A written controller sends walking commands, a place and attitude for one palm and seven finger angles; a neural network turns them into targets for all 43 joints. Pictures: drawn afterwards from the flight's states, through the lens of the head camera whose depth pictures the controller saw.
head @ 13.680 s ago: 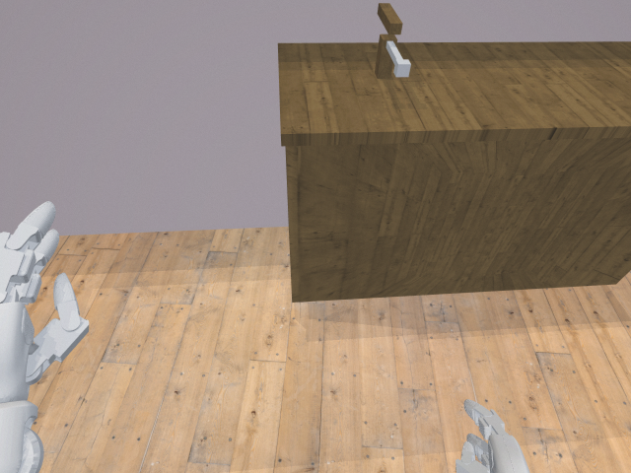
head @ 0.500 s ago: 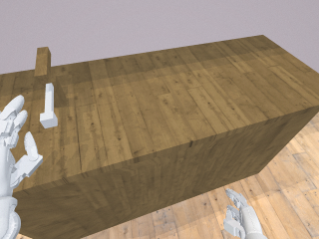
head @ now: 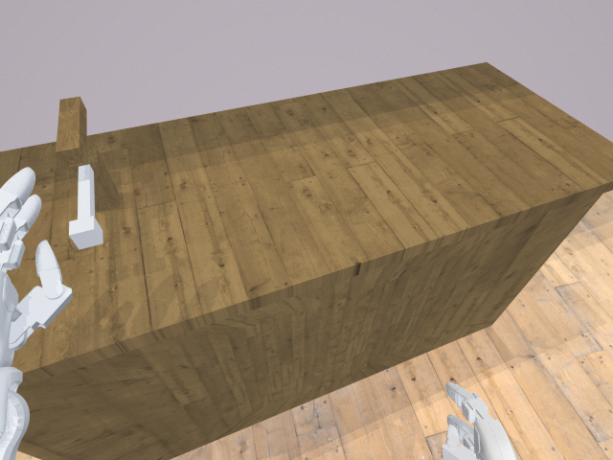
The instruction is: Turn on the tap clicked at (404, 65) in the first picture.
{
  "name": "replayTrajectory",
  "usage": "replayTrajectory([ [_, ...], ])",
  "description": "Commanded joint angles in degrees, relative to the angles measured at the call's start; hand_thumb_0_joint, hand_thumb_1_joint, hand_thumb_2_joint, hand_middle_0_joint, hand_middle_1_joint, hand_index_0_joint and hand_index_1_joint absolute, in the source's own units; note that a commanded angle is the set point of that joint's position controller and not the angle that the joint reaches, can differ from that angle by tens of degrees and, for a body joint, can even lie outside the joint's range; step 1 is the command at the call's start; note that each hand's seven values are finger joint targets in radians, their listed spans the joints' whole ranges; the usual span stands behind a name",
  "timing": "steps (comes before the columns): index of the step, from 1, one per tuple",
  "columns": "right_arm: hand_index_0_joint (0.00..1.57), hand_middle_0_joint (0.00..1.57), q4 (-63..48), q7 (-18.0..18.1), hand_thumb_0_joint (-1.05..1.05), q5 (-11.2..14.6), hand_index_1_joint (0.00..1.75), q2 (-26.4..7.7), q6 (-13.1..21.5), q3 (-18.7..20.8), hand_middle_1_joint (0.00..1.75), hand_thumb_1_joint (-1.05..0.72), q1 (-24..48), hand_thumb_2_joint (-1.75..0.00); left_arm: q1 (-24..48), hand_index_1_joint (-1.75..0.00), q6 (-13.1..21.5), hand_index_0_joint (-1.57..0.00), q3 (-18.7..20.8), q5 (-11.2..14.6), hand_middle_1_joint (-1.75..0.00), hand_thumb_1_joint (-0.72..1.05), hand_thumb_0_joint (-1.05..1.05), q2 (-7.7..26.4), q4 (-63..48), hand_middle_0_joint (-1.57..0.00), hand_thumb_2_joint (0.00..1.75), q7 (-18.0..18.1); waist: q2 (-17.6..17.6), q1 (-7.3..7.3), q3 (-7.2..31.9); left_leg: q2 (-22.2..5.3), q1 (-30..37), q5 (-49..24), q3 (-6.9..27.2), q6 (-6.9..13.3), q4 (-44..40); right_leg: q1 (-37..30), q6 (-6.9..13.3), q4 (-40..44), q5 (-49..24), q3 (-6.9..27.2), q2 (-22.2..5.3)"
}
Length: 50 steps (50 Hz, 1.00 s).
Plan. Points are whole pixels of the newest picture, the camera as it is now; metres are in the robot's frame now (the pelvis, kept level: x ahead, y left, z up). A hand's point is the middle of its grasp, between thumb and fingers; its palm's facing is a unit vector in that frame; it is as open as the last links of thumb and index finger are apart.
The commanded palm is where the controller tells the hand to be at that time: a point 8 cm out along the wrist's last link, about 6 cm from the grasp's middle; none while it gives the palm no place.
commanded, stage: come to a stop and stand still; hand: left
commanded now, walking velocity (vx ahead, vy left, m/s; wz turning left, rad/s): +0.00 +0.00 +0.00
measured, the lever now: (86, 232) +0.34 +0.31 +0.12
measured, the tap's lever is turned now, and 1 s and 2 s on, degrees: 0 0 0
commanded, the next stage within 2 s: look again from close up in 0.62 s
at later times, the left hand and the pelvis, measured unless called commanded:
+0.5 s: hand (64, 282) +0.24 +0.27 +0.16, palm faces +0.40 -0.85 -0.34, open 7.4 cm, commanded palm +0.18 +0.30 +0.18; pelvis +0.03 +0.01 +0.00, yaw +2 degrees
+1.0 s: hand (55, 296) +0.23 +0.27 +0.16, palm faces +0.42 -0.84 -0.34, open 7.4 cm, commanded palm +0.17 +0.30 +0.18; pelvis +0.02 +0.01 +0.00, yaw +2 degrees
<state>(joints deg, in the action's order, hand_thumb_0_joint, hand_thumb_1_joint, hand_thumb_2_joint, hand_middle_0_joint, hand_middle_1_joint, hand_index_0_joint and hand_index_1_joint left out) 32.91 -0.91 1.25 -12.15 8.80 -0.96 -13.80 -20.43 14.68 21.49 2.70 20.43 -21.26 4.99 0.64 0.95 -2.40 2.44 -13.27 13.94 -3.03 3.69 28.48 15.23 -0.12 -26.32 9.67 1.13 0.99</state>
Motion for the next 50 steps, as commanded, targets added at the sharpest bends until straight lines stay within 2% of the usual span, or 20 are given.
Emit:
replayTrajectory([
  [1,0.2,0.2,-9.2,2.0,0.0,-0.2,0.3,-6.9,3.2,2.6,0.3,-0.9,7.8,-0.9,4.9,-0.3,3.5,-0.2,9.5,-0.3,-0.3,0.9,0.0,15.0,-12.1,-0.2,0.9,0.7,-5.6,1.04,3.5,-5.0,-2.5,9.5,6.1,-1.9,-8.1,-0.6,1.8,9.5,15.0,6.2,-4.5],
  [2,0.2,0.2,-9.2,2.3,0.0,-0.4,0.3,-6.4,3.3,2.3,0.3,-0.9,7.4,-0.9,6.5,-0.3,3.8,-0.2,7.8,-0.3,-0.3,0.9,0.0,12.7,-12.2,-0.2,0.9,0.5,-3.1,0.6,4.2,-5.3,-3.3,9.8,6.9,-1.5,-9.0,-2.0,1.8,8.2,14.3,5.2,-4.5],
  [4,0.2,0.2,-9.1,2.6,0.0,-0.4,0.3,-6.1,3.8,2.1,0.3,-0.9,7.3,-0.9,8.4,-0.3,4.3,-0.2,7.3,-0.7,-0.3,0.9,0.0,12.5,-13.2,-0.2,0.9,0.4,3.1,0.87,5.3,-6.1,-2.9,8.7,7.4,-1.2,-10.2,-4.4,1.8,5.7,8.9,4.6,-3.6],
  [6,0.2,0.2,-9.3,2.6,0.0,-0.5,0.3,-5.9,4.3,1.8,0.3,-0.9,7.9,-0.9,9.9,-0.3,4.4,-0.2,7.1,-0.9,-0.3,0.9,0.0,12.9,-16.5,-0.2,0.9,0.5,5.7,0.92,6.8,-6.4,-1.7,5.0,7.4,-1.4,-10.2,-6.7,1.7,3.5,2.9,3.1,-3.2],
  [9,0.2,0.2,-8.9,2.2,0.0,-0.7,0.3,-6.1,4.7,2.2,0.3,-0.9,6.9,-0.9,7.6,-0.3,4.0,-0.2,4.4,-0.8,-0.3,0.9,0.0,9.7,-17.1,-0.2,0.9,0.6,4.3,0.9,9.2,-6.1,1.1,-5.5,7.0,-2.4,-7.9,-8.6,1.8,2.7,-5.2,2.2,-3.3],
  [13,0.2,0.2,-8.9,1.6,0.0,-0.5,0.3,-6.3,3.7,2.7,0.3,-0.9,6.6,-0.9,2.6,-0.3,2.9,-0.2,3.7,-0.6,-0.3,0.9,0.0,8.3,-16.5,-0.2,0.9,0.9,2.5,0.69,10.6,-6.4,4.0,-19.4,6.6,-4.3,-5.3,-9.4,1.7,2.1,-12.9,0.9,-3.4],
  [15,0.2,0.2,-9.0,1.6,0.0,-0.5,0.3,-6.3,2.9,2.9,0.3,-0.9,6.6,-0.9,0.6,-0.3,2.3,-0.2,4.1,-0.5,-0.3,0.9,0.0,8.3,-15.0,-0.2,0.9,1.0,1.2,0.7,10.2,-6.5,3.2,-19.4,6.4,-4.6,-5.3,-9.7,1.7,2.6,-13.5,1.1,-3.6],
  [21,0.2,0.2,-10.0,2.1,0.0,-0.2,0.3,-6.2,0.8,2.8,0.3,-0.9,7.7,-0.9,0.9,-0.3,1.5,-0.2,6.2,-0.3,-0.3,0.9,0.0,10.4,-17.8,-0.2,0.9,1.3,2.6,0.39,10.5,-6.7,4.2,-23.2,6.5,-5.3,-5.2,-10.2,1.6,2.1,-15.4,-0.1,-3.4],
  [23,0.2,0.2,-10.4,2.3,0.0,-0.3,0.3,-6.3,0.4,3.0,0.3,-0.9,7.2,-0.9,1.4,-0.3,1.4,-0.2,4.7,-0.2,-0.3,0.9,0.0,9.2,-19.1,-0.2,0.9,1.2,3.2,0.29,11.0,-6.9,4.5,-24.0,6.5,-5.4,-5.1,-10.8,1.7,1.8,-15.4,-0.3,-3.5],
  [26,0.2,0.2,-10.4,2.4,0.0,-0.3,0.3,-6.3,0.4,2.8,0.3,-0.9,8.0,-0.9,2.6,-0.3,1.2,-0.2,5.2,-0.4,-0.3,0.9,0.0,10.4,-21.4,-0.2,0.9,1.6,5.5,0.39,10.9,-7.0,5.4,-23.7,6.6,-5.6,-5.6,-10.0,1.5,1.5,-13.7,-0.5,-3.2],
  [28,0.2,0.2,-10.4,2.3,0.0,-0.4,0.3,-6.2,0.1,2.9,0.3,-0.9,7.3,-0.9,1.8,-0.3,0.9,-0.2,4.1,-0.3,-0.3,0.9,0.0,9.1,-19.5,-0.2,0.9,1.6,5.0,0.4,10.0,-7.5,4.4,-22.9,7.1,-5.7,-6.1,-10.2,1.4,1.7,-11.9,-0.9,-3.2],
  [31,0.2,0.2,-10.3,2.4,0.0,-0.2,0.3,-6.5,0.0,3.0,0.3,-0.9,7.8,-0.9,2.7,-0.3,0.8,-0.2,4.8,-0.5,-0.3,0.9,0.0,9.8,-19.9,-0.2,0.9,1.9,4.2,0.38,9.4,-6.9,2.8,-18.2,7.1,-5.6,-6.9,-10.9,1.5,2.5,-11.5,-0.5,-3.2],
  [32,0.2,0.2,-10.1,2.4,0.0,-0.4,0.3,-6.3,-0.3,2.8,0.3,-0.9,7.4,-0.9,2.1,-0.3,0.7,-0.2,3.4,-0.4,-0.3,0.9,0.0,8.2,-18.1,-0.2,0.9,1.8,4.1,0.33,8.9,-6.9,2.0,-16.3,7.2,-5.4,-7.4,-10.8,1.4,2.8,-10.3,-0.7,-3.3],
  [35,0.2,0.2,-10.2,2.6,0.0,-0.3,0.3,-6.5,-0.4,3.0,0.3,-0.9,7.3,-0.9,2.3,-0.3,0.5,-0.2,3.2,-0.4,-0.3,0.9,0.0,8.1,-16.5,-0.2,0.9,1.8,2.7,0.42,6.9,-6.9,-0.7,-7.7,7.5,-4.6,-9.3,-11.3,1.4,3.9,-7.2,0.3,-3.5],
  [39,0.2,0.2,-10.1,2.8,0.0,-0.3,0.3,-6.6,-0.4,2.8,0.3,-0.9,7.5,-0.9,3.2,-0.3,0.6,-0.2,2.9,-0.7,-0.3,0.9,0.0,8.1,-16.1,-0.2,0.9,1.9,2.9,0.42,5.8,-6.8,-2.9,-1.4,8.1,-3.7,-11.0,-11.6,1.3,4.8,-4.1,0.6,-3.3],
  [41,0.2,0.2,-10.2,2.9,0.0,-0.2,0.3,-6.6,-0.1,2.9,0.3,-0.9,8.2,-0.9,3.3,-0.3,0.8,-0.2,4.4,-0.9,-0.3,0.9,0.0,9.7,-17.6,-0.2,0.9,2.1,2.7,0.5,6.4,-6.6,-2.5,-2.2,8.2,-3.7,-10.8,-12.1,1.3,4.6,-5.2,0.5,-3.3],
  [45,0.2,0.2,-10.0,2.8,0.0,-0.3,0.3,-6.7,0.2,3.1,0.3,-0.9,7.3,-0.9,2.2,-0.3,1.1,-0.2,3.5,-0.7,-0.3,0.9,0.0,8.6,-17.5,-0.2,0.9,2.0,2.8,0.52,6.9,-6.4,-2.5,-2.3,8.1,-3.5,-10.5,-12.6,1.4,4.6,-5.2,0.7,-3.5],
  [46,0.2,0.2,-9.9,2.9,0.0,-0.2,0.3,-6.7,0.3,3.1,0.3,-0.9,7.8,-0.9,2.3,-0.3,1.1,-0.2,4.9,-0.8,-0.3,0.9,0.0,10.0,-18.4,-0.2,0.9,2.2,3.4,0.51,7.0,-6.4,-2.1,-3.3,8.4,-3.9,-10.6,-12.4,1.3,4.3,-5.7,0.3,-3.3],
  [47,0.2,0.2,-9.8,2.8,0.0,-0.4,0.3,-6.6,0.2,2.9,0.3,-0.9,7.5,-0.9,1.7,-0.3,1.2,-0.2,3.5,-0.7,-0.3,0.9,0.0,8.4,-17.4,-0.2,0.9,2.0,3.5,0.47,6.8,-6.4,-2.3,-3.2,8.5,-3.8,-10.8,-12.2,1.3,4.3,-5.4,0.1,-3.2],
  [50,0.2,0.2,-9.8,2.8,0.0,-0.2,0.3,-6.7,0.4,3.3,0.3,-0.9,7.0,-0.9,0.9,-0.3,1.3,-0.2,4.0,-0.6,-0.3,0.9,0.0,8.7,-17.1,-0.2,0.9,2.0,2.5,0.49,6.8,-6.4,-2.7,-3.0,8.4,-3.7,-10.3,-12.9,1.4,4.4,-5.9,0.5,-3.5],
])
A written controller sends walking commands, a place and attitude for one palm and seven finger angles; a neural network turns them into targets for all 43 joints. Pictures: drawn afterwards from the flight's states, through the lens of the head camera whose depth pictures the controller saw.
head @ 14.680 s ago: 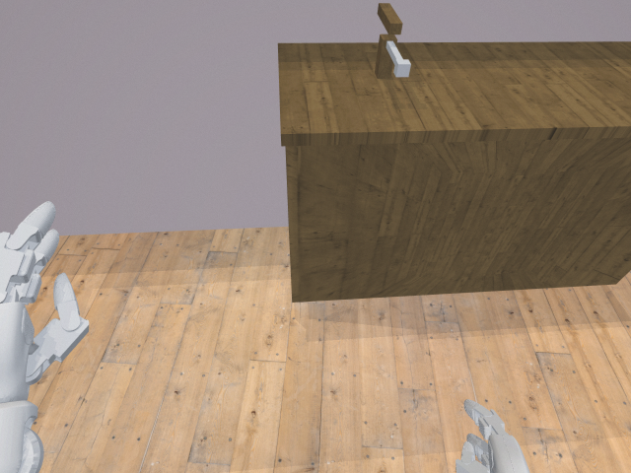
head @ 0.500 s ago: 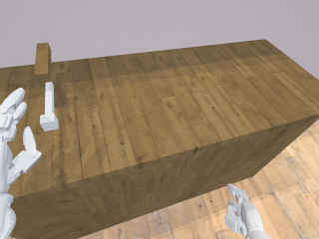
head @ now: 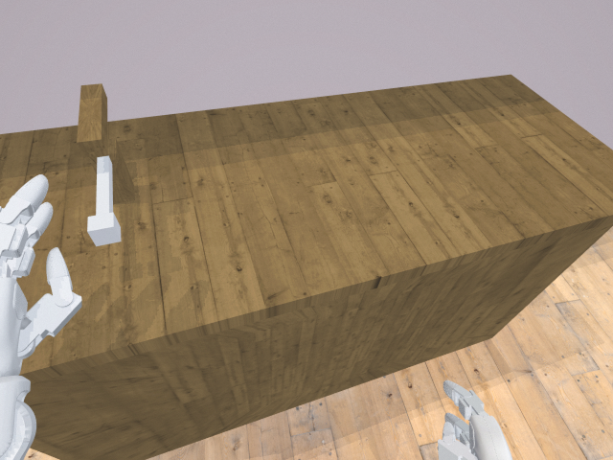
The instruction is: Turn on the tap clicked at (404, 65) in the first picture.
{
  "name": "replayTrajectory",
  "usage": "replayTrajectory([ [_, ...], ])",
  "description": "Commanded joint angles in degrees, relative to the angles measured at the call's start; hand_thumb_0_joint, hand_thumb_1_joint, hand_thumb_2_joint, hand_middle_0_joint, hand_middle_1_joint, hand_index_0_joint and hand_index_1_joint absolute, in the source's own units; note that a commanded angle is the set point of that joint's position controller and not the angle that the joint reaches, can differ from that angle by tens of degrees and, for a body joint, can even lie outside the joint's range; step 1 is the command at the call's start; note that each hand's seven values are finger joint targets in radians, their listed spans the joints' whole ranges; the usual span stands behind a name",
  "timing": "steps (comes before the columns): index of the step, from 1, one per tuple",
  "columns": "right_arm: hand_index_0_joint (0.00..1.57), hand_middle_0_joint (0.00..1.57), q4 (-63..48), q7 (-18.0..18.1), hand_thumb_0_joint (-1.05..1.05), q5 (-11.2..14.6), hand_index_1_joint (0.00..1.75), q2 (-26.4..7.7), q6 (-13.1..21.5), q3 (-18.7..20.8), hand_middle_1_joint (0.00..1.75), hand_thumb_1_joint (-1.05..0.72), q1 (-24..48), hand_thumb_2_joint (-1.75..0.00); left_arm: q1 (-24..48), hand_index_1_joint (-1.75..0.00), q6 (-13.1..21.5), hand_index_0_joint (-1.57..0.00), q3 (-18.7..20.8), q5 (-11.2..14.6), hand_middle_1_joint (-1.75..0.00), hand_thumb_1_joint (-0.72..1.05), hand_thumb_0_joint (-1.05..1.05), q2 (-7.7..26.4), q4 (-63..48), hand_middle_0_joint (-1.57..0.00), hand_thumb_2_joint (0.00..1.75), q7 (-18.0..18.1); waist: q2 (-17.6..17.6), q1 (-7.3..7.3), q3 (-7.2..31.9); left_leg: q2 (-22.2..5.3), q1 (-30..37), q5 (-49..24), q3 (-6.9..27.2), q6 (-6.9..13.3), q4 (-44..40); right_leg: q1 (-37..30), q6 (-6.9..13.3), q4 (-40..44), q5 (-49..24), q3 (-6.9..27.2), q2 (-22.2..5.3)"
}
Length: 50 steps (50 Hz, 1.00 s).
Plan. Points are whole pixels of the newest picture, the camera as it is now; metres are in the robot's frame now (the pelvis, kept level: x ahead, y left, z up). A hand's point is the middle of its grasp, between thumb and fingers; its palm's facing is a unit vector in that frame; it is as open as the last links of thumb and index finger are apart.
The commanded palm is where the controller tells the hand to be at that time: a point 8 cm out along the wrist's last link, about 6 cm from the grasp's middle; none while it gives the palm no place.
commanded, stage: come to a stop and stand still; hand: left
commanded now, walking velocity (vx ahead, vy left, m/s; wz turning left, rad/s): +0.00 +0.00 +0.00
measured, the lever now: (104, 229) +0.33 +0.28 +0.12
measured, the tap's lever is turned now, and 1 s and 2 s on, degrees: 0 0 0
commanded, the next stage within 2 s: look again from close up in 1.02 s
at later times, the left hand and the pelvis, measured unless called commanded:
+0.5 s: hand (83, 317) +0.20 +0.24 +0.15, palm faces +0.36 -0.86 -0.37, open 7.4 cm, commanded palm +0.15 +0.27 +0.17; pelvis -0.01 -0.01 +0.00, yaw +0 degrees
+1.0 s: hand (83, 297) +0.22 +0.24 +0.16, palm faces +0.39 -0.86 -0.33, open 7.4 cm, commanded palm +0.16 +0.27 +0.17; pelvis +0.00 -0.01 +0.00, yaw +0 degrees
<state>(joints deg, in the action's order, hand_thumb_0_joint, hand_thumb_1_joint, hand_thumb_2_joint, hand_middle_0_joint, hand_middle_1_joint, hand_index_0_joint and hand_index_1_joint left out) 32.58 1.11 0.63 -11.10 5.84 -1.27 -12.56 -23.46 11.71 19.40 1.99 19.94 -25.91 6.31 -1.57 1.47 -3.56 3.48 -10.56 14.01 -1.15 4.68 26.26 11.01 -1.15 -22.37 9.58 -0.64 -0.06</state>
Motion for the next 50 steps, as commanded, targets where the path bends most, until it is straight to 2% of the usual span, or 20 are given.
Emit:
replayTrajectory([
  [1,0.2,0.2,-9.3,0.9,0.0,0.5,0.3,-7.8,3.4,3.5,0.3,-0.9,6.3,-0.9,4.0,-0.3,4.3,-0.2,7.2,0.0,-0.3,0.9,0.0,10.3,-13.1,-0.2,0.9,0.8,5.2,-0.04,7.9,-7.3,-4.7,-4.4,6.4,-5.0,-8.0,-8.0,2.4,0.4,-6.3,2.1,-2.4],
  [3,0.2,0.2,-9.3,0.8,0.0,0.5,0.3,-7.7,3.3,3.6,0.3,-0.9,5.8,-0.9,3.6,-0.3,4.2,-0.2,5.9,0.2,-0.3,0.9,0.0,8.9,-12.3,-0.2,0.9,0.7,5.3,-0.09,7.9,-7.4,-4.9,-4.3,6.6,-5.0,-8.1,-8.2,2.4,0.3,-5.8,2.1,-2.4],
  [6,0.2,0.2,-9.1,0.9,0.0,0.6,0.3,-7.9,3.3,3.7,0.3,-0.9,6.2,-0.9,3.5,-0.3,4.1,-0.2,7.1,0.0,-0.3,0.9,0.0,10.3,-12.5,-0.2,0.9,0.9,5.3,-0.05,7.9,-7.2,-4.3,-5.0,6.3,-4.8,-7.5,-7.8,2.4,0.6,-6.6,2.3,-2.6],
  [7,0.2,0.2,-8.1,0.3,0.0,-3.7,0.3,-10.1,6.5,2.0,0.3,-0.9,-1.8,-0.9,66.6,-0.3,11.0,-0.2,38.7,-10.2,-0.3,0.9,0.0,56.5,-29.1,-0.2,0.9,0.7,2.8,-0.6,0.9,-8.5,-14.3,-12.1,5.6,-2.1,-1.0,-1.7,1.8,-1.2,-5.5,1.9,-2.0],
  [8,0.2,0.2,-4.8,0.1,0.0,-0.6,0.3,-1.8,6.5,-0.2,0.3,-0.9,4.7,-0.9,30.5,-0.3,8.6,-0.2,16.6,-3.1,-0.3,0.9,0.0,20.2,7.9,-0.2,0.9,-1.9,2.1,0.4,12.6,-6.7,-1.5,-17.4,7.3,-2.8,-4.3,1.7,4.2,-1.7,-3.1,1.7,-4.6],
  [9,0.2,0.2,-7.4,0.3,0.0,-0.5,0.3,-6.9,7.7,3.6,0.3,-0.9,1.7,-0.9,14.2,-0.3,7.8,-0.2,9.4,-0.8,-0.3,0.9,0.0,11.8,8.7,-0.2,0.9,-3.0,7.3,1.81,11.9,-7.4,2.7,-19.0,5.5,-4.2,-2.6,-1.3,4.8,-0.6,-8.6,8.5,-3.7],
  [10,0.2,0.2,-7.9,-0.5,0.0,0.0,0.3,-7.8,7.4,4.0,0.3,-0.9,1.1,-0.9,11.6,-0.3,8.2,-0.2,5.9,0.7,-0.3,0.9,0.0,9.8,-0.3,-0.2,0.9,-3.3,11.3,0.67,13.2,-7.7,1.3,-19.1,6.2,-4.9,-3.5,-4.3,4.0,-1.9,-9.1,6.8,-4.3],
  [11,0.2,0.2,-7.9,-1.8,0.0,0.9,0.3,-6.6,7.5,3.8,0.3,-0.9,3.3,-0.9,5.8,-0.3,8.1,-0.2,0.9,1.7,-0.3,0.9,0.0,3.0,-2.6,-0.2,0.9,-3.5,13.7,0.39,14.1,-8.2,3.8,-23.3,5.5,-5.2,-3.3,-4.4,3.7,-4.9,-9.3,4.0,-3.2],
  [12,0.2,0.2,-8.5,-2.5,0.0,0.4,0.3,-8.2,7.2,4.3,0.3,-0.9,2.9,-0.9,4.8,-0.3,7.7,-0.2,1.8,1.1,-0.3,0.9,0.0,5.9,-7.1,-0.2,0.9,-3.0,12.3,0.8,13.7,-9.6,0.5,-21.9,6.2,-4.9,-4.2,-5.3,3.1,-5.6,-6.9,3.1,-3.1],
  [15,0.2,0.2,-9.0,-2.4,0.0,0.5,0.3,-8.1,6.6,4.0,0.3,-0.9,4.0,-0.9,0.1,-0.3,7.0,-0.2,5.6,1.3,-0.3,0.9,0.0,9.6,-9.0,-0.2,0.9,-1.3,-0.1,1.25,11.3,-9.1,-7.4,-9.8,6.7,-4.0,-5.6,-8.4,2.3,-3.7,-5.0,3.2,-3.2],
  [17,0.2,0.2,-9.1,-1.4,0.0,0.5,0.3,-7.8,6.1,3.7,0.3,-0.9,5.2,-0.9,1.2,-0.3,7.0,-0.2,8.6,1.4,-0.3,0.9,0.0,11.7,-9.4,-0.2,0.9,-0.4,-2.2,0.76,10.7,-8.2,-8.0,-4.2,6.3,-3.8,-6.0,-7.9,2.1,-2.9,-3.5,2.6,-3.5],
  [21,0.2,0.2,-9.0,0.8,0.0,0.4,0.3,-7.5,6.0,3.0,0.3,-0.9,6.6,-0.9,9.3,-0.3,7.7,-0.2,12.0,1.5,-0.3,0.9,0.0,15.7,-11.6,-0.2,0.9,0.0,2.4,0.22,7.3,-7.3,-7.5,3.3,7.0,-2.8,-6.8,-4.0,2.4,-0.3,2.0,5.2,-3.6],
  [23,0.2,0.2,-8.9,1.1,0.0,0.4,0.3,-7.1,6.5,2.8,0.3,-0.9,6.2,-0.9,10.9,-0.3,7.9,-0.2,8.8,1.2,-0.3,0.9,0.0,12.5,-10.4,-0.2,0.9,-0.4,5.7,0.21,6.9,-7.3,-7.5,4.9,7.2,-2.5,-7.4,-3.9,2.6,-0.2,3.1,5.2,-3.5],
  [25,0.2,0.2,-8.4,0.9,0.0,0.3,0.3,-7.2,7.2,2.8,0.3,-0.9,5.5,-0.9,11.4,-0.3,8.0,-0.2,6.8,0.9,-0.3,0.9,0.0,10.7,-10.6,-0.2,0.9,-0.3,6.3,0.27,7.2,-6.8,-6.8,4.3,6.8,-2.5,-7.1,-4.5,2.7,0.5,2.6,5.7,-3.4],
  [32,0.2,0.2,-7.3,0.3,0.0,0.1,0.3,-7.5,7.0,2.7,0.3,-0.9,5.3,-0.9,7.7,-0.3,6.5,-0.2,3.4,0.2,-0.3,0.9,0.0,7.0,-7.1,-0.2,0.9,0.1,2.6,0.11,6.4,-6.4,-5.4,0.1,5.8,-3.2,-6.5,-4.1,2.5,2.5,0.7,5.0,-3.1],
  [36,0.2,0.2,-7.9,0.5,0.0,0.1,0.3,-7.6,6.4,2.9,0.3,-0.9,6.4,-0.9,7.3,-0.3,6.3,-0.2,7.1,0.0,-0.3,0.9,0.0,10.7,-9.8,-0.2,0.9,0.5,3.3,0.34,7.1,-6.5,-5.1,-2.0,5.6,-3.4,-6.7,-5.7,2.4,2.2,-2.2,4.6,-2.6],
  [37,0.2,0.2,-8.1,0.5,0.0,0.0,0.3,-7.4,6.0,2.7,0.3,-0.9,6.0,-0.9,6.8,-0.3,6.3,-0.2,5.8,0.3,-0.3,0.9,0.0,8.9,-9.1,-0.2,0.9,0.3,2.9,0.13,7.4,-6.5,-5.2,-2.7,5.9,-3.4,-6.8,-6.2,2.5,1.9,-2.5,4.1,-2.8],
  [41,0.2,0.2,-8.8,0.5,0.0,0.1,0.3,-7.3,5.9,2.8,0.3,-0.9,6.8,-0.9,5.7,-0.3,6.2,-0.2,8.0,0.5,-0.3,0.9,0.0,11.2,-12.9,-0.2,0.9,0.4,4.6,0.3,9.2,-6.4,-3.3,-7.7,5.4,-3.7,-5.7,-7.8,2.4,1.0,-8.0,3.6,-2.7],
  [43,0.2,0.2,-8.9,0.5,0.0,0.0,0.3,-7.4,5.7,2.9,0.3,-0.9,6.1,-0.9,4.7,-0.3,6.1,-0.2,6.9,0.7,-0.3,0.9,0.0,9.8,-13.1,-0.2,0.9,0.3,5.0,0.24,10.1,-6.6,-2.7,-11.1,5.6,-4.0,-5.3,-8.8,2.4,0.2,-10.4,3.2,-2.7],
  [50,0.2,0.2,-8.5,0.5,0.0,0.1,0.3,-7.8,5.0,3.3,0.3,-0.9,5.6,-0.9,4.6,-0.3,5.1,-0.2,5.9,0.5,-0.3,0.9,0.0,9.1,-12.9,-0.2,0.9,0.4,4.7,0.13,9.6,-7.3,-1.9,-13.7,6.0,-5.0,-5.6,-8.4,2.2,-0.7,-11.0,2.4,-2.4],
])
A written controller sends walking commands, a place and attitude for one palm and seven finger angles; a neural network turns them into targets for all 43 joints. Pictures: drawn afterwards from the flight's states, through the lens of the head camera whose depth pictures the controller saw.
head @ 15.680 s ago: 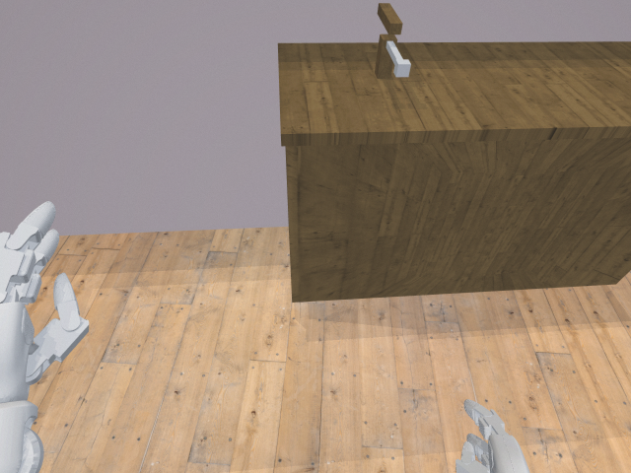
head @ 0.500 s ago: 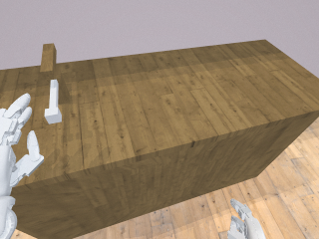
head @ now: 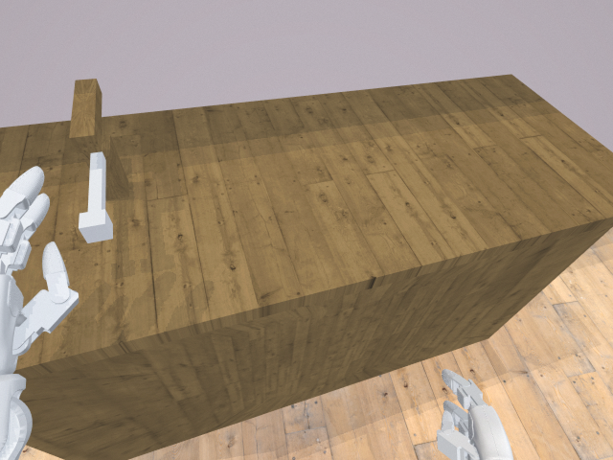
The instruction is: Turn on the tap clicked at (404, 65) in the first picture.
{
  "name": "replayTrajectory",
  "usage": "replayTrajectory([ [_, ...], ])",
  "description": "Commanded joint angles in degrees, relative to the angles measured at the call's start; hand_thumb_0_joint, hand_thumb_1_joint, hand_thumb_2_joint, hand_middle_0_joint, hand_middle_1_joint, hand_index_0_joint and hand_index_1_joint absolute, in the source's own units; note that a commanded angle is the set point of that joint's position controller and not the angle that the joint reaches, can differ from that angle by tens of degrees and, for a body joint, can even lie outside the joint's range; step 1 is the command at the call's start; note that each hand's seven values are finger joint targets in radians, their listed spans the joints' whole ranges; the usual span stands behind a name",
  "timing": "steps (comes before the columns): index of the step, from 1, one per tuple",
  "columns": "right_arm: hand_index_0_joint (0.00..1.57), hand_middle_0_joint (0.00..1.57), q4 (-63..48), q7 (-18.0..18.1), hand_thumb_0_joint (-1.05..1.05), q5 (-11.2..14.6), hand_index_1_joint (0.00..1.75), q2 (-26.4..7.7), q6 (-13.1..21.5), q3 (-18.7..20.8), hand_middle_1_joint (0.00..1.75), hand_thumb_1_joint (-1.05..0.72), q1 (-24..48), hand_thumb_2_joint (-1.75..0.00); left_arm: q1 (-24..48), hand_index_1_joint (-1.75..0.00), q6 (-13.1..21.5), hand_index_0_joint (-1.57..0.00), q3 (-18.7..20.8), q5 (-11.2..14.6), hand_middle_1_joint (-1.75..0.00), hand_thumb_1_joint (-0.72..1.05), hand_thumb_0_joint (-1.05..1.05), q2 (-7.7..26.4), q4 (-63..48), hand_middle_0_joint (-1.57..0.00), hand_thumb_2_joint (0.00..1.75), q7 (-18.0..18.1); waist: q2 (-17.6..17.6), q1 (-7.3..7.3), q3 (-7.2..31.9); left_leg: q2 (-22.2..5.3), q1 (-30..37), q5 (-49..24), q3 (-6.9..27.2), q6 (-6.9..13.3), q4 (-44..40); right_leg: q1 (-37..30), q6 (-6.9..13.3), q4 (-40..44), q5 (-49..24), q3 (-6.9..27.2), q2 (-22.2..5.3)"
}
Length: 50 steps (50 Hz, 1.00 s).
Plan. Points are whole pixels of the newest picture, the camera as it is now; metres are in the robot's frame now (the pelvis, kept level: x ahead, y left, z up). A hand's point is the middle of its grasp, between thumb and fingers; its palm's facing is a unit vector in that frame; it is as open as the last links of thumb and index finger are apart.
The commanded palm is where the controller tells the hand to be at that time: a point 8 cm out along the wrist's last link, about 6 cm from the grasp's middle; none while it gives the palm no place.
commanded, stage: come to a stop and stand still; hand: left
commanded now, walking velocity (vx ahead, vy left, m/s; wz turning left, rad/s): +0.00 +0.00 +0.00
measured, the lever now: (96, 226) +0.33 +0.29 +0.12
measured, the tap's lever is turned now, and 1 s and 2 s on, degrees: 0 0 0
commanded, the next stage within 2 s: look again from close up in 0.02 s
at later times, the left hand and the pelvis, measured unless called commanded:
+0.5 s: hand (62, 300) +0.21 +0.25 +0.16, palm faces +0.41 -0.85 -0.34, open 7.4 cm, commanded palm +0.16 +0.29 +0.17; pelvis +0.00 +0.00 +0.00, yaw +0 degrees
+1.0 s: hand (63, 322) +0.19 +0.24 +0.17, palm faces +0.58 -0.77 -0.27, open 7.4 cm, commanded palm +0.14 +0.27 +0.18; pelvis -0.02 -0.05 -0.02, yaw +4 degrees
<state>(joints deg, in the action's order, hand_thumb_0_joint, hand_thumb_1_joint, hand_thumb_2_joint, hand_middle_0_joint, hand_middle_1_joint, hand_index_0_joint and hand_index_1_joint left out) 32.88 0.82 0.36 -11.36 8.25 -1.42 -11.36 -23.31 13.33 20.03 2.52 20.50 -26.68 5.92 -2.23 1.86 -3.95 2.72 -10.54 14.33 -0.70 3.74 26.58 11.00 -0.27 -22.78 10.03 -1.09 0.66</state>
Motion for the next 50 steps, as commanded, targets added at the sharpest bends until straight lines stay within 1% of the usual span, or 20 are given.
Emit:
replayTrajectory([
  [1,0.2,0.2,-8.9,0.8,0.0,0.6,0.3,-7.3,2.6,3.2,0.3,-0.9,5.3,-0.9,4.1,-0.3,3.2,-0.2,6.3,0.0,-0.3,0.9,0.0,9.5,-12.3,-0.2,0.9,0.8,5.8,-0.18,9.9,-6.5,-1.2,-14.2,5.1,-4.0,-5.8,-7.6,1.1,-0.1,-11.5,2.5,-3.0],
  [2,0.2,0.2,-8.7,0.8,0.0,0.5,0.3,-7.3,2.2,3.1,0.3,-0.9,4.6,-0.9,3.9,-0.3,3.0,-0.2,4.8,0.1,-0.3,0.9,0.0,7.7,-10.8,-0.2,0.9,0.7,4.8,-0.36,9.6,-6.6,-2.0,-13.2,5.4,-4.0,-6.2,-7.9,1.1,-0.1,-10.5,2.2,-3.1],
  [5,0.2,0.2,-9.0,0.9,0.0,0.6,0.3,-7.3,1.9,3.3,0.3,-0.9,4.7,-0.9,4.8,-0.3,2.7,-0.2,5.1,-0.2,-0.3,0.9,0.0,8.4,-11.0,-0.2,0.9,0.9,4.5,-0.2,8.4,-6.9,-3.7,-8.1,5.5,-3.5,-7.4,-8.1,1.0,0.4,-7.8,2.8,-3.1],
  [11,0.2,0.2,-9.1,1.0,0.0,0.6,0.3,-7.2,1.8,3.3,0.3,-0.9,5.4,-0.9,4.9,-0.3,2.8,-0.2,6.2,-0.4,-0.3,0.9,0.0,9.7,-13.7,-0.2,0.9,1.1,6.3,-0.18,9.1,-6.6,-3.6,-8.0,5.7,-3.8,-7.6,-8.9,1.1,0.0,-8.3,2.4,-2.9],
  [25,0.2,0.2,-9.1,1.0,0.0,0.6,0.3,-7.5,1.2,3.6,0.3,-0.9,4.5,-0.9,4.6,-0.3,2.5,-0.2,5.2,-0.4,-0.3,0.9,0.0,8.4,-12.0,-0.2,0.9,1.1,5.2,-0.39,7.8,-6.6,-5.9,-4.1,6.4,-3.4,-8.6,-9.6,1.2,0.7,-6.6,2.6,-3.1],
  [26,0.2,0.2,-18.0,4.8,0.0,3.9,0.3,-10.4,-0.4,-9.7,0.3,-0.9,-5.0,-0.9,57.3,-0.3,11.2,-0.2,15.9,-2.9,-0.3,0.9,0.0,53.0,-34.8,-0.2,0.9,2.5,23.0,-5.34,3.2,-5.3,-20.9,3.5,9.0,-1.9,-6.9,-8.6,-2.2,-7.1,8.1,2.2,1.4],
  [27,0.2,0.2,-7.8,3.5,0.0,-4.3,0.3,-6.8,0.9,2.1,0.3,-0.9,2.5,-0.9,39.5,-0.3,0.0,-0.2,18.0,-7.2,-0.3,0.9,0.0,26.1,0.2,-0.2,0.9,0.1,15.9,4.07,18.5,-4.8,0.6,-17.9,7.3,-6.7,-4.8,-5.2,3.4,-7.0,0.8,-0.3,-0.1],
  [28,0.2,0.2,-8.2,0.2,0.0,-2.8,0.3,-9.9,1.1,2.7,0.3,-0.9,1.1,-0.9,26.2,-0.3,-5.7,-0.2,6.5,1.3,-0.3,0.9,0.0,15.3,7.2,-0.2,0.9,-1.6,13.8,0.55,16.4,-4.4,4.9,-36.3,7.2,-10.3,-2.6,1.8,4.2,-5.7,-2.9,-4.0,1.8],
  [29,0.2,0.2,-7.1,-0.9,0.0,-3.3,0.3,-11.7,2.3,3.5,0.3,-0.9,1.3,-0.9,27.0,-0.3,-7.7,-0.2,7.2,4.9,-0.3,0.9,0.0,10.1,-1.9,-0.2,0.9,-4.5,11.5,1.41,23.0,-5.0,14.4,-42.5,5.7,-10.4,-0.5,3.5,3.2,-5.1,-6.8,-2.7,2.2],
  [30,0.2,0.2,-5.6,-0.8,0.0,-2.4,0.3,-12.2,2.3,4.3,0.3,-0.9,1.5,-0.9,18.1,-0.3,-11.2,-0.2,9.4,7.2,-0.3,0.9,0.0,12.7,1.4,-0.2,0.9,-6.4,9.0,2.87,22.1,-5.4,13.9,-42.6,5.2,-9.6,-0.9,2.4,3.0,-5.7,-6.0,-2.7,1.7],
  [31,0.2,0.2,-6.4,-1.9,0.0,-0.8,0.3,-10.7,2.1,2.4,0.3,-0.9,5.8,-0.9,10.8,-0.3,-14.9,-0.2,1.9,8.3,-0.3,0.9,0.0,3.3,4.2,-0.2,0.9,-8.3,8.4,3.04,17.3,-5.5,12.0,-41.2,4.4,-9.7,-1.6,3.9,2.8,-6.0,-4.7,-3.0,2.0],
  [33,0.2,0.2,-7.5,-2.9,0.0,-0.6,0.3,-12.1,1.5,2.5,0.3,-0.9,9.0,-0.9,10.6,-0.3,-16.8,-0.2,0.4,5.5,-0.3,0.9,0.0,5.8,-3.0,-0.2,0.9,-9.3,3.9,2.71,12.6,-5.5,4.8,-29.3,4.1,-6.6,-0.9,5.3,2.3,-5.4,-6.2,-4.5,1.3],
  [35,0.2,0.2,-8.3,-2.6,0.0,-0.6,0.3,-11.7,0.4,2.4,0.3,-0.9,10.5,-0.9,7.8,-0.3,-15.4,-0.2,3.1,3.7,-0.3,0.9,0.0,8.8,-5.0,-0.2,0.9,-7.7,0.5,2.2,9.4,-4.8,-1.5,-13.9,4.4,-5.2,-1.6,5.7,2.2,-6.3,-2.3,-5.3,1.4],
  [36,0.2,0.2,-9.0,-2.3,0.0,0.2,0.3,-11.3,-0.2,2.0,0.3,-0.9,12.9,-0.9,8.3,-0.3,-13.8,-0.2,6.7,3.5,-0.3,0.9,0.0,12.1,-8.5,-0.2,0.9,-5.9,0.9,2.55,10.7,-4.4,-2.2,-8.0,3.7,-4.7,-2.0,5.3,2.3,-7.0,0.2,-4.8,2.1],
  [37,0.2,0.2,-9.7,-1.6,0.0,-0.8,0.3,-10.6,-0.2,2.2,0.3,-0.9,12.4,-0.9,13.3,-0.3,-11.1,-0.2,7.7,3.4,-0.3,0.9,0.0,13.5,-12.9,-0.2,0.9,-4.2,1.8,2.47,13.5,-3.6,-3.4,-4.5,4.0,-4.6,-1.8,5.4,2.3,-7.4,2.4,-4.3,1.6],
  [38,0.2,0.2,-9.0,-0.8,0.0,-0.8,0.3,-9.7,-0.2,2.1,0.3,-0.9,12.4,-0.9,12.6,-0.3,-9.1,-0.2,9.4,4.0,-0.3,0.9,0.0,13.3,-10.5,-0.2,0.9,-2.5,1.3,2.55,12.6,-3.5,-4.4,-0.9,4.4,-4.3,-1.6,6.3,2.1,-8.0,5.1,-4.2,2.0],
  [41,0.2,0.2,-7.4,0.9,0.0,-0.5,0.3,-8.5,0.0,1.4,0.3,-0.9,12.4,-0.9,17.9,-0.3,-3.8,-0.2,13.7,3.7,-0.3,0.9,0.0,18.3,-13.2,-0.2,0.9,2.9,8.3,2.85,12.1,-2.8,-6.4,7.9,3.4,-3.4,-0.5,8.1,1.9,-7.8,11.6,-2.1,1.5],
  [43,0.2,0.2,-5.7,1.7,0.0,-0.5,0.3,-7.6,0.1,1.2,0.3,-0.9,11.6,-0.9,18.5,-0.3,-4.3,-0.2,9.1,3.2,-0.3,0.9,0.0,13.0,-7.0,-0.2,0.9,4.4,9.1,1.65,9.2,-2.3,-8.5,12.4,3.5,-2.9,0.6,9.1,1.9,-6.9,13.8,-1.6,0.7],
  [46,0.2,0.2,-4.9,3.0,0.0,0.2,0.3,-8.4,0.0,0.5,0.3,-0.9,13.2,-0.9,23.2,-0.3,-7.9,-0.2,5.1,2.3,-0.3,0.9,0.0,12.9,-3.8,-0.2,0.9,3.2,8.1,0.23,7.9,-1.4,-9.1,13.9,2.4,-1.9,2.8,9.8,1.5,-4.3,17.5,0.4,-0.6],
  [50,0.2,0.2,-4.3,5.1,0.0,0.5,0.3,-8.6,0.3,0.8,0.3,-0.9,14.5,-0.9,24.7,-0.3,-13.5,-0.2,2.1,3.8,-0.3,0.9,0.0,13.6,-3.0,-0.2,0.9,-0.3,5.4,1.01,8.3,-2.1,-10.3,9.5,2.4,-2.3,6.5,6.2,0.9,1.3,24.6,8.1,-4.6],
])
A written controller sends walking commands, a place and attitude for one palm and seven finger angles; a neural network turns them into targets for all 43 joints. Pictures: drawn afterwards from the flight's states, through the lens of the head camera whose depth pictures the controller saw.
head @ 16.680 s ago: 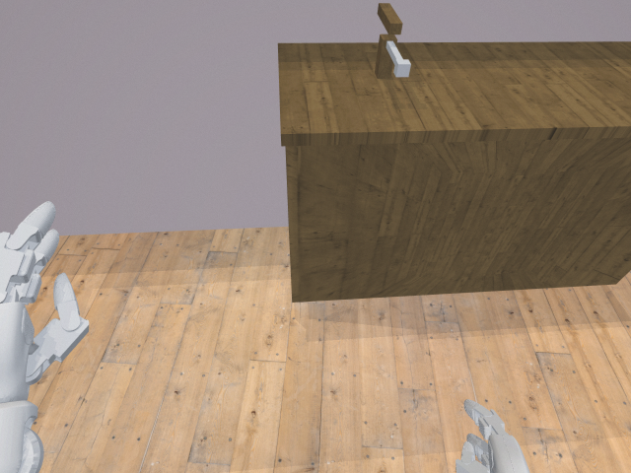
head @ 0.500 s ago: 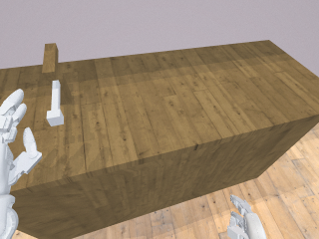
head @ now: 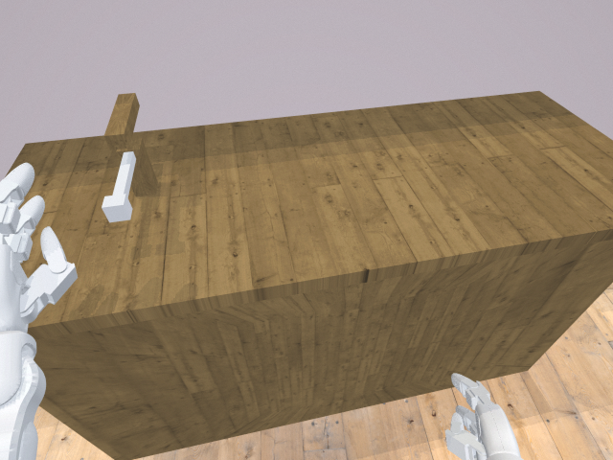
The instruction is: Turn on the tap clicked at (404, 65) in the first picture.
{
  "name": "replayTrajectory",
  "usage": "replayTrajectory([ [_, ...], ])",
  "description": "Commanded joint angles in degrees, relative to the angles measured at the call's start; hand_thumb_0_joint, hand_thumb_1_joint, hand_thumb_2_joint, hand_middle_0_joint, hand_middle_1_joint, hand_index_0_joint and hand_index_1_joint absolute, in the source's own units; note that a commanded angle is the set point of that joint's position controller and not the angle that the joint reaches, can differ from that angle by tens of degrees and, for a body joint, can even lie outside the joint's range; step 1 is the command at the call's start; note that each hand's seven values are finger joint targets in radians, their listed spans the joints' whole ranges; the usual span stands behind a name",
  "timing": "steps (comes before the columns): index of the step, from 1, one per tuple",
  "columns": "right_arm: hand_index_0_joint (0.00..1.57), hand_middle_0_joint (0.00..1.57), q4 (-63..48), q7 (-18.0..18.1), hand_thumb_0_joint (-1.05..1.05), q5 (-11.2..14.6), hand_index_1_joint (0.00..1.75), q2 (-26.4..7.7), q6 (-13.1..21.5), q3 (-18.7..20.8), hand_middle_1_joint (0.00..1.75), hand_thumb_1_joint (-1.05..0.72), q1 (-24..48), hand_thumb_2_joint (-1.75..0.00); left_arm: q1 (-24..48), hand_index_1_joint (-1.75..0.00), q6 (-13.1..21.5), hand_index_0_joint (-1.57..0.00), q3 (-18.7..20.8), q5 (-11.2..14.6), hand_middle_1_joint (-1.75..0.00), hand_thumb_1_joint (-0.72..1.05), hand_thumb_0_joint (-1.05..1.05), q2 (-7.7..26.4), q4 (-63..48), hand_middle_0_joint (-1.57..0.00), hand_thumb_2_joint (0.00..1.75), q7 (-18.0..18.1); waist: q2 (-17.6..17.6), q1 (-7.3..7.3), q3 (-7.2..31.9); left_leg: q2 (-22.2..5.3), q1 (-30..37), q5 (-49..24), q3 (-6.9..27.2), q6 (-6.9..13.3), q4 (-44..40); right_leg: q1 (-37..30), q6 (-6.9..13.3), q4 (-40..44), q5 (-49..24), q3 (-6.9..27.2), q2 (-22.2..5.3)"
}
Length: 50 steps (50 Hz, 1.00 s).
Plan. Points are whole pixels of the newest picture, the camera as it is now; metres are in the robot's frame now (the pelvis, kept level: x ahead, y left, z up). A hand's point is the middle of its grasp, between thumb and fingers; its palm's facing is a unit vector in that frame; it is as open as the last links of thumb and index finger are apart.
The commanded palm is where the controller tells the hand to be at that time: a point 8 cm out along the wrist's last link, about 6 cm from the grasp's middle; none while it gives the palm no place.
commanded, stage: turn the palm inward beside the body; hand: left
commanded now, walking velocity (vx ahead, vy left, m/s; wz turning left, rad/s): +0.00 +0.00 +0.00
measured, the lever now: (117, 208) +0.37 +0.33 +0.13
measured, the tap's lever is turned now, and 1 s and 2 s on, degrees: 0 0 0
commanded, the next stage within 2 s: reach beside the lever's end, fingers flat in 1.72 s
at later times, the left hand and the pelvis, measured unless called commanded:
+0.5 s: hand (106, 271) +0.24 +0.25 +0.18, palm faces +0.46 -0.85 -0.24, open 7.4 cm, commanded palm +0.18 +0.29 +0.20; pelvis +0.04 -0.01 +0.00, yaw +0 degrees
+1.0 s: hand (91, 286) +0.21 +0.25 +0.19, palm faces +0.49 -0.86 -0.15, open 7.4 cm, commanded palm +0.15 +0.28 +0.20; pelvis +0.02 +0.01 +0.01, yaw +0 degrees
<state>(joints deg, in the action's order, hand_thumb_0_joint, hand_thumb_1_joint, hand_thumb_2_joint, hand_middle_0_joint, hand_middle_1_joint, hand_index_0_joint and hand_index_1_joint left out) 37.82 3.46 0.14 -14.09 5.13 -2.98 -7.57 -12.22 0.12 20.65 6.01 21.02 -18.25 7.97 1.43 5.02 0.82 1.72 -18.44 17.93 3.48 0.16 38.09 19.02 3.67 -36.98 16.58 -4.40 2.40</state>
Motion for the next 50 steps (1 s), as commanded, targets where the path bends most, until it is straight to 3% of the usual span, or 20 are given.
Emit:
replayTrajectory([
  [1,0.2,0.2,-8.9,2.7,0.0,1.1,0.3,-5.6,3.5,2.1,0.3,-0.9,11.1,-0.9,13.1,-0.3,-0.9,-0.2,2.5,0.4,-0.3,0.9,0.0,13.7,-10.7,-0.2,0.9,-2.5,0.2,-1.97,2.8,-1.2,-2.5,5.1,-1.8,1.0,-4.2,-1.8,-3.3,16.5,19.2,12.8,-6.9],
  [4,0.2,0.2,-8.4,2.9,0.0,1.0,0.3,-5.3,3.4,3.0,0.3,-0.9,11.1,-0.9,9.1,-0.3,-1.3,-0.2,5.7,2.4,-0.3,0.9,0.0,14.5,-12.3,-0.2,0.9,-2.8,-4.0,-0.91,3.9,-2.7,-4.6,3.9,-0.2,0.0,-2.5,-5.1,-5.5,17.3,16.7,16.7,-10.4],
  [6,0.2,0.2,-7.9,2.7,0.0,1.3,0.3,-5.0,3.4,3.2,0.3,-0.9,12.1,-0.9,7.2,-0.3,-0.9,-0.2,9.0,3.1,-0.3,0.9,0.0,16.2,-13.9,-0.2,0.9,-1.9,-1.4,0.13,4.5,-3.0,-4.3,2.7,-0.2,-0.4,-1.8,-5.7,-5.7,16.9,14.7,17.2,-10.9],
  [7,0.2,0.2,-8.2,2.5,0.0,1.1,0.3,-4.7,3.3,3.4,0.3,-0.9,11.1,-0.9,6.6,-0.3,-0.7,-0.2,8.4,3.5,-0.3,0.9,0.0,14.6,-15.0,-0.2,0.9,-1.6,-1.1,-0.07,5.9,-3.3,-4.4,2.0,0.0,-0.4,-2.3,-6.5,-5.7,15.9,11.8,16.4,-11.1],
  [9,0.2,0.2,-8.1,2.4,0.0,1.1,0.3,-4.9,3.6,3.7,0.3,-0.9,10.2,-0.9,2.1,-0.3,-0.5,-0.2,9.5,4.6,-0.3,0.9,0.0,13.6,-14.6,-0.2,0.9,-1.0,-3.0,0.14,6.8,-3.5,-4.7,0.1,0.2,-0.3,-2.0,-7.6,-6.2,14.5,4.9,16.0,-11.1],
  [11,0.2,0.2,-8.0,2.2,0.0,1.3,0.3,-5.2,3.9,3.6,0.3,-0.9,9.7,-0.9,-0.7,-0.3,-0.4,-0.2,10.5,4.5,-0.3,0.9,0.0,13.7,-15.4,-0.2,0.9,-0.6,-3.6,0.33,8.2,-3.1,-3.4,-3.5,-0.4,0.3,-2.5,-8.5,-6.3,12.1,-4.6,13.7,-10.0],
  [12,0.2,0.2,-8.4,2.2,0.0,1.3,0.3,-5.4,4.1,3.8,0.3,-0.9,8.5,-0.9,-1.8,-0.3,-0.4,-0.2,9.1,4.8,-0.3,0.9,0.0,11.7,-16.6,-0.2,0.9,-0.8,-2.8,-0.24,9.9,-2.9,-2.9,-6.7,-0.7,0.5,-2.6,-9.4,-6.4,10.2,-12.1,12.6,-9.6],
  [14,0.2,0.2,-8.6,2.3,0.0,1.3,0.3,-5.9,4.7,4.0,0.3,-0.9,6.5,-0.9,-4.3,-0.3,-0.6,-0.2,9.3,5.2,-0.3,0.9,0.0,11.1,-17.4,-0.2,0.9,-1.6,-3.8,-0.41,12.1,-2.5,-1.5,-12.1,-1.3,0.9,-2.7,-11.0,-6.5,7.2,-24.9,10.0,-8.6],
  [16,0.2,0.2,-9.0,2.3,0.0,1.6,0.3,-5.8,5.7,3.8,0.3,-0.9,6.0,-0.9,-5.3,-0.3,-0.2,-0.2,9.1,5.1,-0.3,0.9,0.0,10.8,-19.7,-0.2,0.9,-2.2,-1.2,-0.09,13.3,-1.7,1.3,-16.0,-2.6,1.5,-2.9,-10.5,-6.1,5.6,-30.6,7.0,-6.9],
  [18,0.2,0.2,-9.0,2.4,0.0,1.7,0.3,-5.9,6.6,4.1,0.3,-0.9,3.8,-0.9,-6.0,-0.3,0.3,-0.2,7.7,5.7,-0.3,0.9,0.0,8.9,-19.5,-0.2,0.9,-3.1,-2.5,-0.61,12.4,-1.7,2.1,-17.5,-2.4,1.7,-3.7,-9.1,-5.6,5.4,-30.1,4.7,-5.8],
  [22,0.2,0.2,-9.0,2.8,0.0,1.7,0.3,-5.8,8.5,3.9,0.3,-0.9,3.6,-0.9,-3.9,-0.3,1.3,-0.2,6.3,5.5,-0.3,0.9,0.0,8.1,-21.5,-0.2,0.9,-2.6,0.0,-0.68,10.3,-1.5,3.1,-16.8,-2.2,1.9,-4.4,-6.4,-4.5,6.3,-22.6,3.7,-5.0],
  [26,0.2,0.2,-9.4,3.0,0.0,2.1,0.3,-5.4,9.6,3.2,0.3,-0.9,5.6,-0.9,-3.8,-0.3,0.6,-0.2,6.3,4.9,-0.3,0.9,0.0,8.5,-23.4,-0.2,0.9,-1.1,2.1,0.39,9.7,-1.2,3.4,-16.1,-2.0,1.8,-5.4,-5.9,-3.3,6.8,-16.0,3.0,-4.1],
  [30,0.2,0.2,-9.3,3.0,0.0,2.0,0.3,-5.6,9.4,3.2,0.3,-0.9,5.4,-0.9,-5.9,-0.3,-2.0,-0.2,4.8,6.1,-0.3,0.9,0.0,6.2,-21.9,-0.2,0.9,-1.0,-0.5,0.31,8.8,-1.5,2.8,-14.3,-1.4,1.6,-6.6,-6.1,-3.2,7.8,-13.1,2.3,-3.9],
  [32,0.2,0.2,-9.6,3.1,0.0,2.2,0.3,-5.2,9.3,2.8,0.3,-0.9,6.2,-0.9,-4.4,-0.3,-3.5,-0.2,3.6,5.8,-0.3,0.9,0.0,5.4,-23.3,-0.2,0.9,-0.6,1.9,0.15,8.1,-1.5,3.3,-13.1,-1.4,1.5,-7.1,-5.3,-2.9,8.4,-10.5,2.3,-3.8],
  [41,0.2,0.2,-9.9,3.4,0.0,2.4,0.3,-4.7,9.0,1.4,0.3,-0.9,9.5,-0.9,-3.2,-0.3,-8.0,-0.2,1.8,5.4,-0.3,0.9,0.0,4.3,-26.6,-0.2,0.9,1.7,1.0,0.44,5.4,-1.7,3.9,-7.3,-0.3,1.3,-9.3,-4.1,-2.7,10.2,-1.9,1.7,-3.2],
  [45,0.2,0.2,-9.9,3.4,0.0,2.2,0.3,-4.8,8.7,1.6,0.3,-0.9,9.3,-0.9,-3.8,-0.3,-9.5,-0.2,0.8,6.1,-0.3,0.9,0.0,3.2,-27.2,-0.2,0.9,1.9,-0.1,0.34,5.6,-1.7,3.8,-6.9,0.0,1.2,-9.7,-4.9,-2.7,10.5,-1.8,1.6,-3.4],
  [47,0.2,0.2,-9.8,3.3,0.0,2.3,0.3,-4.5,8.7,1.3,0.3,-0.9,9.8,-0.9,-3.4,-0.3,-10.1,-0.2,-0.2,5.8,-0.3,0.9,0.0,2.3,-28.1,-0.2,0.9,2.3,2.2,0.23,4.9,-1.6,4.0,-6.5,-0.1,1.1,-9.7,-4.5,-2.5,10.7,-1.4,1.7,-3.5],
  [50,0.2,0.2,-9.9,3.3,0.0,2.2,0.3,-4.6,8.8,1.4,0.3,-0.9,10.0,-0.9,-3.8,-0.3,-10.8,-0.2,-0.4,6.2,-0.3,0.9,0.0,2.4,-29.5,-0.2,0.9,2.4,2.0,0.42,5.6,-1.6,4.5,-6.6,0.0,1.0,-9.8,-5.2,-2.6,10.7,-1.7,1.6,-3.5],
])
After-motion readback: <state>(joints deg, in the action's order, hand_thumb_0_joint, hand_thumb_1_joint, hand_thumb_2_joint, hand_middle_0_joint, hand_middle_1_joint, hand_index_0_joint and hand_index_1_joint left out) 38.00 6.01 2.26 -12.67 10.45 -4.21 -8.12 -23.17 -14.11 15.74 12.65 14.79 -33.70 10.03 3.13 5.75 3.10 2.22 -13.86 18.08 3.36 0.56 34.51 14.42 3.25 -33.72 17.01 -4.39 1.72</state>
